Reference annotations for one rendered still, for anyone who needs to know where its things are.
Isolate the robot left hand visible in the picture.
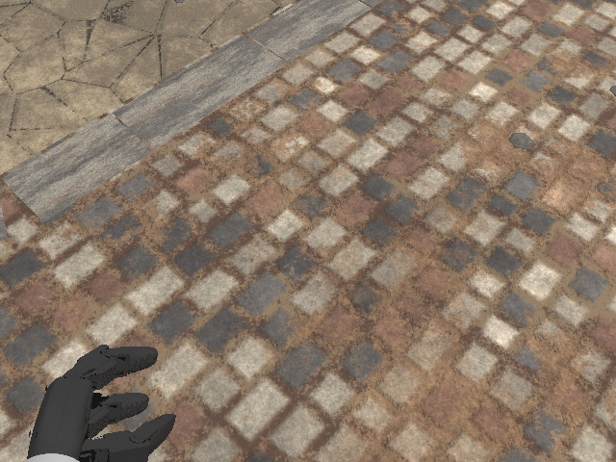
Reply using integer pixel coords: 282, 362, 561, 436
27, 345, 176, 462

